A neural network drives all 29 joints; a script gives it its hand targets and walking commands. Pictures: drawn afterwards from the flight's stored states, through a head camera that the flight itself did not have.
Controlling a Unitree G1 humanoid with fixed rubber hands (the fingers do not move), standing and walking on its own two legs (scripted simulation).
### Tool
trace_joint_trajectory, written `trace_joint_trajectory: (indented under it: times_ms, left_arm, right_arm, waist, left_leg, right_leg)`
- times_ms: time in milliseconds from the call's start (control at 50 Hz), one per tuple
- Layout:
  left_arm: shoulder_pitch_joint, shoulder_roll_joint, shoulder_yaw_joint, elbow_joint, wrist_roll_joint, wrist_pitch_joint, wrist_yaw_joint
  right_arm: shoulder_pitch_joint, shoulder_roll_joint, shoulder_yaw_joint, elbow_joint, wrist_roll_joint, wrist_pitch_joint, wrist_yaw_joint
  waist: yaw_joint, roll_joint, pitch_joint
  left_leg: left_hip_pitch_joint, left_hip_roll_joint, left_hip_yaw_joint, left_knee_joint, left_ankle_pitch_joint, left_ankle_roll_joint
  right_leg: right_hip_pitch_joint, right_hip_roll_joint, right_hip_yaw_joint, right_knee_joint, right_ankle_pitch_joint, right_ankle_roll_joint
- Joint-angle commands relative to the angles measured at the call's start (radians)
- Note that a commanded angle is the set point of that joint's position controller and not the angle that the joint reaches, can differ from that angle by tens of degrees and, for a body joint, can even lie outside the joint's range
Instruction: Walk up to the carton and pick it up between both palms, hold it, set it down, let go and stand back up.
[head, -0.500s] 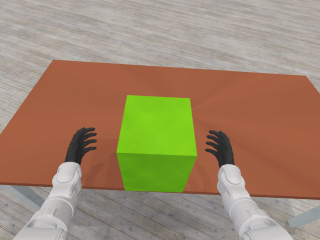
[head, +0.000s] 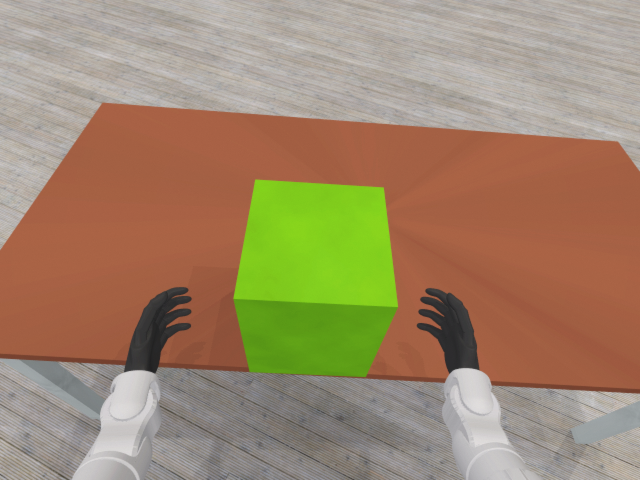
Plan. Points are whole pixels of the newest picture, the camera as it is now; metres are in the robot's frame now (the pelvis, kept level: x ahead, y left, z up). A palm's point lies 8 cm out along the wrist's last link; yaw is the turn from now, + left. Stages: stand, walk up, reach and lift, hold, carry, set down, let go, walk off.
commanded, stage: set down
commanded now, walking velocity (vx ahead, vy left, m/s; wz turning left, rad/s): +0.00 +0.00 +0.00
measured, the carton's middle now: (313, 283) +0.41 -0.01 -0.07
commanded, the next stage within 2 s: let go in 1.26 s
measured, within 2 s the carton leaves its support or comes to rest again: neither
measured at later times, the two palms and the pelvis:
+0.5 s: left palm (137, 396) +0.24 +0.22 -0.04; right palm (468, 398) +0.22 -0.21 -0.05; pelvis +0.02 -0.01 +0.01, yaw +0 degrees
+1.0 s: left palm (128, 432) +0.20 +0.22 -0.06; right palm (474, 425) +0.19 -0.21 -0.06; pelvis +0.03 +0.00 +0.02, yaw -1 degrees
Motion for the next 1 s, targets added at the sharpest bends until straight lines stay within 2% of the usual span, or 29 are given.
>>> trace_joint_trajectory:
  times_ms: [0,120,200,240,320,400,480,560,700,980]
  left_arm:
    - [-0.017,0.072,0.105,-0.048,0.093,-0.055,-0.056]
    - [-0.001,0.086,0.085,-0.167,0.084,-0.079,-0.066]
    - [-0.037,0.112,0.038,-0.245,0.038,-0.037,-0.031]
    - [-0.023,0.117,0.022,-0.270,0.022,-0.014,-0.012]
    - [0.068,0.130,0.038,-0.270,0.036,0.023,-0.005]
    - [0.170,0.120,0.076,-0.221,0.082,0.080,-0.030]
    - [0.220,0.102,0.088,-0.225,0.104,0.140,-0.054]
    - [0.232,0.098,0.090,-0.280,0.115,0.186,-0.061]
    - [0.246,0.097,0.090,-0.368,0.143,0.256,-0.044]
    - [0.322,0.068,0.101,-0.435,0.200,0.452,-0.028]
  right_arm:
    - [-0.021,-0.048,0.027,0.037,0.032,-0.100,-0.007]
    - [-0.011,-0.062,0.007,-0.051,0.012,-0.173,-0.005]
    - [-0.028,-0.093,-0.038,-0.131,-0.044,-0.125,0.014]
    - [-0.007,-0.088,-0.047,-0.153,-0.062,-0.098,0.023]
    - [0.076,-0.067,-0.015,-0.145,-0.055,-0.058,0.032]
    - [0.156,-0.056,0.024,-0.105,-0.044,-0.032,0.030]
    - [0.189,-0.070,0.032,-0.124,-0.053,-0.014,0.022]
    - [0.206,-0.090,0.019,-0.163,-0.075,0.005,0.018]
    - [0.243,-0.104,-0.004,-0.188,-0.110,0.055,0.029]
    - [0.305,-0.126,-0.023,-0.236,-0.153,0.183,0.049]
  waist:
    - [0.018,0.055,-0.272]
    - [0.004,0.043,-0.161]
    - [-0.013,0.048,-0.140]
    - [-0.013,0.047,-0.150]
    - [0.006,0.059,-0.179]
    - [0.032,0.050,-0.147]
    - [0.042,0.022,-0.084]
    - [0.041,0.010,-0.031]
    - [0.035,0.026,0.003]
    - [0.055,0.041,0.027]
  left_leg:
    - [0.112,-0.039,-0.043,-0.050,0.359,-0.067]
    - [0.109,-0.035,-0.031,-0.082,0.254,-0.057]
    - [0.111,-0.009,-0.021,-0.144,0.091,-0.039]
    - [0.111,0.000,-0.017,-0.163,0.061,-0.032]
    - [0.138,-0.003,-0.004,-0.169,0.165,-0.039]
    - [0.179,-0.015,0.002,-0.181,0.269,-0.043]
    - [0.211,-0.020,0.009,-0.210,0.293,-0.036]
    - [0.241,-0.013,0.017,-0.237,0.303,-0.031]
    - [0.289,0.001,0.032,-0.264,0.310,-0.031]
    - [0.348,0.002,0.048,-0.295,0.359,-0.036]
  right_leg:
    - [0.223,-0.011,0.067,-0.082,0.257,0.001]
    - [0.229,-0.008,0.067,-0.094,0.178,0.005]
    - [0.244,-0.016,0.070,-0.104,0.038,-0.009]
    - [0.269,-0.021,0.075,-0.103,0.031,-0.013]
    - [0.357,-0.027,0.087,-0.099,0.153,-0.011]
    - [0.407,-0.033,0.095,-0.124,0.259,-0.005]
    - [0.415,-0.035,0.094,-0.160,0.304,0.002]
    - [0.410,-0.032,0.088,-0.189,0.310,0.001]
    - [0.399,-0.032,0.079,-0.223,0.282,-0.007]
    - [0.371,-0.020,0.055,-0.281,0.220,-0.012]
